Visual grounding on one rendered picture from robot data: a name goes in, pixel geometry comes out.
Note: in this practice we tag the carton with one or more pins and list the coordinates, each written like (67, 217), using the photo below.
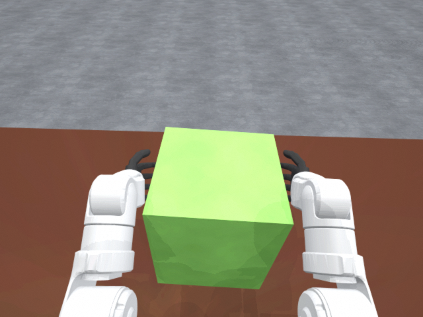
(217, 210)

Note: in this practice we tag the left robot upper arm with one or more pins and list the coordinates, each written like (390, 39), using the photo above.
(101, 301)

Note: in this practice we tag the right robot forearm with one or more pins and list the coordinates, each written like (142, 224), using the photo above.
(328, 222)

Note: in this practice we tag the robot right hand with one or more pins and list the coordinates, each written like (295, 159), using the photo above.
(301, 167)

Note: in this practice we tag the right robot upper arm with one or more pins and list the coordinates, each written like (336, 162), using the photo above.
(331, 302)

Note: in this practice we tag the robot left hand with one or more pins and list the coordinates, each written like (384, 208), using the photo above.
(133, 165)

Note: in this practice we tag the left robot forearm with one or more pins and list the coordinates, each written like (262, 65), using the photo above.
(106, 248)

